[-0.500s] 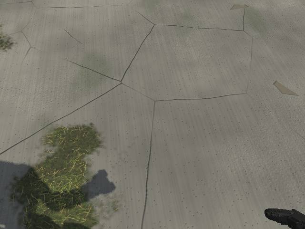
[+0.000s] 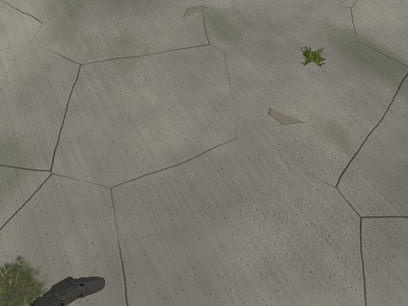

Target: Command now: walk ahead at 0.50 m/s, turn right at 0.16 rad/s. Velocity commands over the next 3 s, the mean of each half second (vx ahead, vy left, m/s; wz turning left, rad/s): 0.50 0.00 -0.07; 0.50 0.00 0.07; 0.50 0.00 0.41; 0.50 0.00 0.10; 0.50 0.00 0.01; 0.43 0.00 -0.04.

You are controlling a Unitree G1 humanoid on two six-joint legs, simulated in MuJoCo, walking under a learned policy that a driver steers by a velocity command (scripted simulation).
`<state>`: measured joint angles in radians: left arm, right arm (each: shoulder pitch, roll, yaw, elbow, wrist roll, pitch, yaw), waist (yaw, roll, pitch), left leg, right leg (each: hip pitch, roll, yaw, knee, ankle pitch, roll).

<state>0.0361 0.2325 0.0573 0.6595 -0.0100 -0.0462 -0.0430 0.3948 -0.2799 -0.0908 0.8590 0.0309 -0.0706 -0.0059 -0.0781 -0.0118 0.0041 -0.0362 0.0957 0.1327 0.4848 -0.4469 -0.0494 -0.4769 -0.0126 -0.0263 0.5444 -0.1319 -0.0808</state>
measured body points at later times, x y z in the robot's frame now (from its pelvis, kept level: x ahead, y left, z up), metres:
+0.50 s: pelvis +0.27 +0.02 +0.00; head +0.30 +0.02 +0.45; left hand +0.25 +0.30 -0.13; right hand +0.51 -0.21 -0.07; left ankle +0.42 +0.12 -0.72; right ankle +0.10 -0.11 -0.72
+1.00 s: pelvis +0.53 +0.01 +0.02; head +0.56 +0.02 +0.46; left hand +0.75 +0.24 -0.07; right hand +0.52 -0.27 -0.11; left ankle +0.42 +0.12 -0.72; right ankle +0.69 -0.12 -0.70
